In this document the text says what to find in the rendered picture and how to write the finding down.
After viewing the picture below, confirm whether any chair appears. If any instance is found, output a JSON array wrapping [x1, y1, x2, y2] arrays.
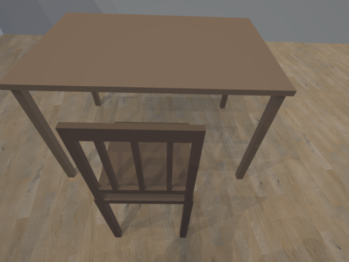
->
[[55, 122, 206, 238]]

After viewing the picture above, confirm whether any table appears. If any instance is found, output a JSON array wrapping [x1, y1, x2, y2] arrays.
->
[[0, 12, 297, 179]]

